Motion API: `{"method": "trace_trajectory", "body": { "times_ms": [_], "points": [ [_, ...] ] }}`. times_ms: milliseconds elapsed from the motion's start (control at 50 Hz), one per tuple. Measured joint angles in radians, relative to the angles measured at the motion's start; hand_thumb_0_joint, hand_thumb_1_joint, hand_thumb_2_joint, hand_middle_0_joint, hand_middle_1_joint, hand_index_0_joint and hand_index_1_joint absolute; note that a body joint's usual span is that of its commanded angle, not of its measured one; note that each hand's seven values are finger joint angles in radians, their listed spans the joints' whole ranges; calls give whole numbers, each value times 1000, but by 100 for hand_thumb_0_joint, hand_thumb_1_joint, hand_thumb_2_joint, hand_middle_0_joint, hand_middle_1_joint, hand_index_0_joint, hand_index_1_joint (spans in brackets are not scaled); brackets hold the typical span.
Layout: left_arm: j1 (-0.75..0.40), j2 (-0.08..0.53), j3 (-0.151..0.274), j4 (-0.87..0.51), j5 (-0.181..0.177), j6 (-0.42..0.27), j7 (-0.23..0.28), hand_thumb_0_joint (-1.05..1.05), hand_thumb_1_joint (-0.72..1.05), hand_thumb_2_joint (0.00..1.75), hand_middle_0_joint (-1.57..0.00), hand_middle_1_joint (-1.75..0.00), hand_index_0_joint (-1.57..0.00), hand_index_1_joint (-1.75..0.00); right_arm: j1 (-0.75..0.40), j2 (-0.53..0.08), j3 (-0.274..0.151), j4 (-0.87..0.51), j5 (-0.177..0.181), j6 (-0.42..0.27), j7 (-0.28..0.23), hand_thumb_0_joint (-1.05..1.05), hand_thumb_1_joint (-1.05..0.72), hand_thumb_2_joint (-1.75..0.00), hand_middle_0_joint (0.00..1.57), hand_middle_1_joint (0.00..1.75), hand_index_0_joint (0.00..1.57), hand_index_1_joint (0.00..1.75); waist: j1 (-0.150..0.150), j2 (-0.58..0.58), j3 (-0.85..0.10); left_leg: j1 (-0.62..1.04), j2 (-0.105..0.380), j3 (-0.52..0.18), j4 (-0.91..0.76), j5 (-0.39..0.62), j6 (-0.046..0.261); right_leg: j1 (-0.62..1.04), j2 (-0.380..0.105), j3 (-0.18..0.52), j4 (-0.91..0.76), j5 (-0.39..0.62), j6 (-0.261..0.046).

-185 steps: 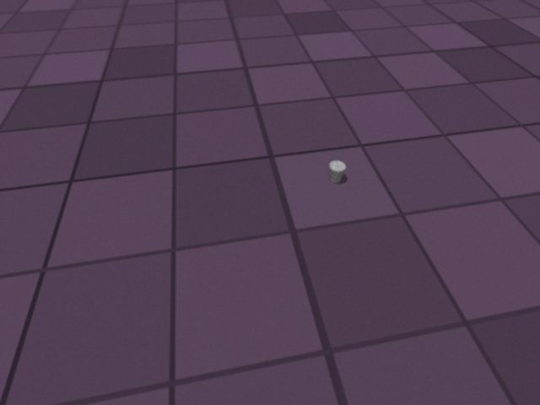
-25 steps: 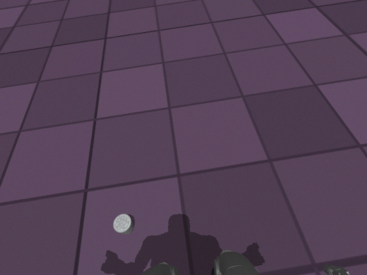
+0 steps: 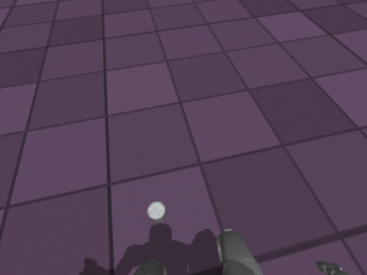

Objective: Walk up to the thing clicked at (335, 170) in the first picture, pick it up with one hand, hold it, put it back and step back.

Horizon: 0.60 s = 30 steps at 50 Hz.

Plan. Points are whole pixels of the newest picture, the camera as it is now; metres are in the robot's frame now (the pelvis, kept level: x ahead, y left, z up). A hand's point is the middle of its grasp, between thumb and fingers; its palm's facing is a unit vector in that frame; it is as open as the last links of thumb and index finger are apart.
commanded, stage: walk up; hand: left
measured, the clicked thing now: (157, 213) +0.46 +0.15 -0.66
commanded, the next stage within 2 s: none
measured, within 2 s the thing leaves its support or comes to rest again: neither
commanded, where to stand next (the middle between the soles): +0.05 +0.10 m, yaw -17 degrees
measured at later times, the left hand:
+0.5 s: hand out of the picture +0.10 +0.42 -0.12, palm faces -0.22 -0.85 -0.47, open 7.3 cm
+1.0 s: hand out of the picture +0.13 +0.35 -0.11, palm faces -0.38 -0.84 -0.38, open 7.3 cm
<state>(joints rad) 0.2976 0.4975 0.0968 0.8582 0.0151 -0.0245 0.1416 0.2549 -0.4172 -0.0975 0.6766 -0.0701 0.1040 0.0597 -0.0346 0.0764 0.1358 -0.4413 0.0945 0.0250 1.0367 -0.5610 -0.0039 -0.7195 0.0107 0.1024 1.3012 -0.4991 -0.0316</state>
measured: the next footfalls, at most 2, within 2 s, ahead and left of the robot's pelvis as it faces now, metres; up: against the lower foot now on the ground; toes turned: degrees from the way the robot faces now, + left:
right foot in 0.20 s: +0.03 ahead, -0.02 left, +0.00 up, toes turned -9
left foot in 0.44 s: +0.04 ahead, +0.30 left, +0.00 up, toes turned -9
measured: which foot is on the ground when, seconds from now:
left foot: down 0.00-0.22, up 0.24-0.42, down 0.44-0.94, up 0.96-1.00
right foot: up 0.00-0.18, down 0.20-0.48, up 0.50-0.90, down 0.92-1.00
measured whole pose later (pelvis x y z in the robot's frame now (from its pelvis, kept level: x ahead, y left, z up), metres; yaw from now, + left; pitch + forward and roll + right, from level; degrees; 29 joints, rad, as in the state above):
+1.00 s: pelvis -0.03 +0.11 +0.03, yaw -22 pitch -3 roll +0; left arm 0.24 0.40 0.07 0.92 0.03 -0.02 -0.03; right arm 0.32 -0.46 -0.05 0.90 -0.01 -0.01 -0.03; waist -0.02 0.01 0.13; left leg -0.36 0.14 -0.01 1.00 -0.54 0.01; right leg -0.36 0.01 0.00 0.76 -0.36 -0.01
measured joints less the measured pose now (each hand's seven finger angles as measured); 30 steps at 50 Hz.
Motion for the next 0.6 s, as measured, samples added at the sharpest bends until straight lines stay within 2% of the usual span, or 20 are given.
{"method": "trace_trajectory", "body": {
  "times_ms": [40, 80, 140, 200, 220, 260, 300, 360, 420, 440, 460, 480, 500, 520, 560, 600],
  "points": [
    [3, -1, -2, 5, -18, -6, -6, 0, 91, 90, -21, -30, -21, -30, 17, 37, 16, 11, 1, -1, -5, 1, -91, -90, 21, 30, 21, 30, -18, -26, 0, 18, -16, 30, -77, 48, 19, 14, 30, -61, 23, 21, -5],
    [-2, -20, -12, 5, -29, -12, -14, 0, 91, 90, -21, -30, -21, -30, 33, 46, 22, 11, -2, -4, -4, 1, -91, -90, 21, 30, 21, 30, -34, -26, 10, 31, -30, 50, -140, 89, 42, 63, 40, -134, -41, 32, 2],
    [-1, -60, -34, -10, -34, -26, -22, 0, 91, 90, -21, -30, -21, -30, 47, 29, 18, -2, -8, -2, -5, 1, -90, -90, 21, 30, 21, 30, -43, -10, 19, 35, -51, 101, -199, 128, 78, 161, 37, -201, -230, 41, 8],
    [12, -87, -50, -29, -19, -40, -34, 0, 90, 90, -21, -30, -21, -30, 49, 4, 8, -2, 10, -2, -10, 1, -90, -90, 21, 30, 21, 30, -33, 11, 14, 16, -58, 156, -180, 119, 102, 303, 43, -201, -503, 112, -16],
    [7, -98, -50, -31, -9, -45, -36, 0, 90, 90, -21, -30, -21, -30, 40, -4, 3, 8, 20, -4, -14, 1, -90, -90, 21, 30, 21, 30, -23, 36, 26, 4, -41, 155, -143, 108, 98, 320, 62, -197, -531, 119, -30],
    [2, -100, -52, -44, 5, -47, -40, 0, 90, 90, -21, -30, -21, -30, 22, 4, 2, 35, 29, -2, -25, 1, -90, -90, 21, 30, 21, 30, -6, 46, 43, -26, -54, 92, -36, 37, 26, 314, 70, -183, -496, 119, -34],
    [-8, -93, -56, -43, 8, -41, -39, 0, 90, 90, -21, -30, -21, -30, 18, 21, 9, 55, 27, 3, -31, 1, -91, -90, 21, 30, 21, 30, 11, 24, 33, -60, -65, 43, 70, -11, -13, 309, 49, -160, -470, 115, -37],
    [-20, -98, -60, -35, 14, -34, -44, 0, 90, 90, -21, -30, -21, -30, 5, 19, 14, 84, 37, -7, -23, 1, -91, -90, 21, 30, 21, 30, 22, 4, 6, -65, -37, -13, 90, 36, -9, 304, 14, -123, -463, 123, -15],
    [-24, -99, -63, -29, 28, -23, -72, 0, 90, 90, -21, -30, -21, -30, -7, 3, 15, 105, 54, -38, -21, 1, -91, -90, 21, 30, 21, 30, 34, -19, -31, 11, -14, -40, -49, 90, 6, 273, -13, -63, -436, 119, 3],
    [-28, -100, -63, -26, 31, -13, -84, 0, 90, 90, -21, -30, -21, -30, -6, -5, 14, 111, 58, -56, -22, 1, -91, -90, 21, 30, 21, 30, 34, -24, -43, 56, -12, -42, -133, 104, 1, 259, -20, -44, -420, 112, 5],
    [-38, -96, -60, -22, 34, -1, -94, 0, 90, 90, -21, -30, -21, -30, -8, -5, 12, 122, 58, -76, -29, 1, -91, -90, 21, 30, 21, 30, 32, -46, -46, 78, -29, -23, -166, 90, -28, 245, -34, -15, -394, 96, 0],
    [-48, -90, -54, -18, 34, 13, -102, 0, 90, 90, -21, -30, -21, -30, -6, 0, 14, 130, 52, -94, -38, 1, -91, -90, 21, 30, 21, 30, 34, -76, -44, 86, -50, 5, -164, 91, -33, 233, -34, 33, -361, 62, -18],
    [-55, -87, -47, -14, 34, 26, -107, 0, 90, 90, -21, -30, -21, -30, 5, 2, 19, 135, 47, -110, -46, 1, -91, -90, 21, 30, 21, 30, 34, -89, -50, 84, -56, 23, -154, 90, -30, 217, -11, 69, -319, 32, -23],
    [-60, -87, -44, -7, 36, 34, -111, 0, 90, 90, -21, -30, -21, -30, 18, 1, 25, 145, 47, -122, -53, 1, -91, -90, 21, 30, 21, 30, 28, -85, -57, 82, -48, 26, -145, 89, -23, 204, 19, 73, -272, 7, -20],
    [-70, -76, -39, 6, 39, 34, -124, 0, 91, 90, -21, -30, -21, -30, 34, 6, 33, 175, 43, -129, -64, 0, -91, -90, 21, 30, 21, 30, 11, -76, -60, 90, -25, 17, -154, 95, -4, 183, 55, 36, -190, -4, -4],
    [-75, -49, -19, 10, 33, 33, -140, 0, 91, 90, -21, -30, -21, -30, 50, 22, 41, 198, 42, -140, -75, 1, -91, -90, 21, 30, 21, 30, 11, -100, -56, 114, -10, 29, -196, 119, -6, 163, 61, 22, -137, 35, 4]
  ]
}}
